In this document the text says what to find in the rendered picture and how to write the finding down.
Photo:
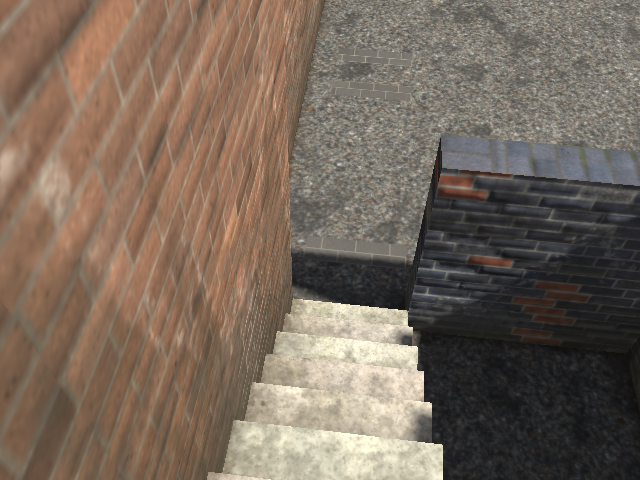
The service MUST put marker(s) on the stairs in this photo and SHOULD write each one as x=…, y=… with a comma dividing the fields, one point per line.
x=340, y=398

